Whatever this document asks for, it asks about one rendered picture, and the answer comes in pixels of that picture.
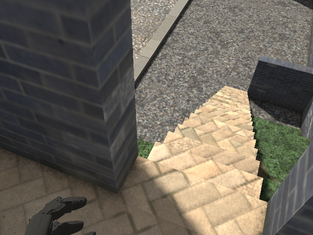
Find stairs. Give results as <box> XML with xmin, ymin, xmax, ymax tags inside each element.
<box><xmin>148</xmin><ymin>85</ymin><xmax>263</xmax><ymax>199</ymax></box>

